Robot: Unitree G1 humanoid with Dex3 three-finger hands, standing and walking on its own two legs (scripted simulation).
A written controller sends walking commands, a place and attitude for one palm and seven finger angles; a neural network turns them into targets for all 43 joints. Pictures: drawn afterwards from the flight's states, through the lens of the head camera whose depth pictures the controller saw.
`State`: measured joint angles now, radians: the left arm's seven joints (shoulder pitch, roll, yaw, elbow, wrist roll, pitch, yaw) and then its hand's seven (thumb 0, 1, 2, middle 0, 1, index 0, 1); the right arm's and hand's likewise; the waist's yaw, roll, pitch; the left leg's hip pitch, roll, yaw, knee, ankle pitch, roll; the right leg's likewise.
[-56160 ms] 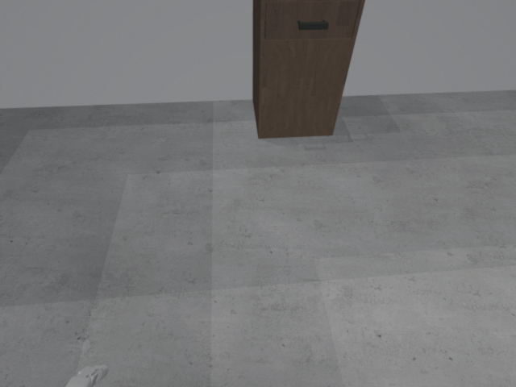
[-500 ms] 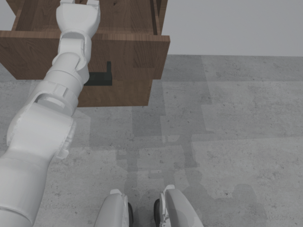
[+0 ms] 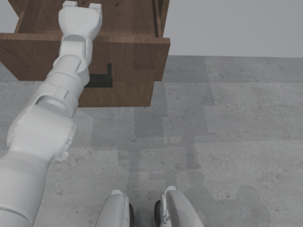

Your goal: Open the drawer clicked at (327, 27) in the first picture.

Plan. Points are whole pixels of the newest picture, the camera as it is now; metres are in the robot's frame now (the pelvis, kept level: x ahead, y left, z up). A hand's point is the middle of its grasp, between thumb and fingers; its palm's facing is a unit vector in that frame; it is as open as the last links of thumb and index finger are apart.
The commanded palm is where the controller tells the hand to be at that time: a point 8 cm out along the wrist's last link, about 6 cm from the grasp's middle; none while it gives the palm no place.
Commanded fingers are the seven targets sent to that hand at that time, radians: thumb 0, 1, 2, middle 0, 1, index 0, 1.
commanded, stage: re-aim the fingers above the handle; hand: left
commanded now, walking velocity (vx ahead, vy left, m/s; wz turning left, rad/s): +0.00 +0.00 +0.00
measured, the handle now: (86, 73) +0.51 +0.14 +0.02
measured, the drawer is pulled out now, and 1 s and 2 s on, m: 0.21 0.21 0.21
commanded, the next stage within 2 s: lower the fingers behind the handle in 1.20 s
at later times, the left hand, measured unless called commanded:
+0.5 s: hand (85, 41) +0.57 +0.13 +0.08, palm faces -0.03 +0.04 -1.00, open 14.7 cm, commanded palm +0.55 +0.09 +0.05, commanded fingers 0.00 -0.50 0.30 -0.30 -1.20 -0.30 -1.20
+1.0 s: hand (85, 41) +0.57 +0.13 +0.08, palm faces -0.02 +0.04 -1.00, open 14.7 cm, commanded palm +0.55 +0.08 +0.05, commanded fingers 0.00 -0.50 0.30 -0.30 -1.20 -0.30 -1.20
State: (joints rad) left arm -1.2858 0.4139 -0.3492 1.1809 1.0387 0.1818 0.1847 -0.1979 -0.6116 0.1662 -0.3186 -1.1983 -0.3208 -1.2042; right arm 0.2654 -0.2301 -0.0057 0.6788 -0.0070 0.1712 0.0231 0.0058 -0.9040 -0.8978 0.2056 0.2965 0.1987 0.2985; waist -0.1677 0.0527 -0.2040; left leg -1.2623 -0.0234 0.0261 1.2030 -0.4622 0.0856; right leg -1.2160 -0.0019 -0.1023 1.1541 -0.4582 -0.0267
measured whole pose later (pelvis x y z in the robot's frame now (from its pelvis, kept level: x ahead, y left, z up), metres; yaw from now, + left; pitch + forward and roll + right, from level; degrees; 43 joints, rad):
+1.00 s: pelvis +0.02 +0.01 +0.01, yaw -1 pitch +29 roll -4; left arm -1.19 0.38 -0.32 1.12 1.04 0.17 0.22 -0.19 -0.61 0.14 -0.32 -1.20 -0.32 -1.20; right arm 0.26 -0.23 -0.02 0.66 -0.01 0.20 0.03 0.01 -0.90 -0.90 0.20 0.30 0.20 0.30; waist -0.15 0.06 -0.22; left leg -1.19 -0.02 0.04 1.16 -0.48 0.09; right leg -1.15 0.00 -0.08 1.11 -0.46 -0.02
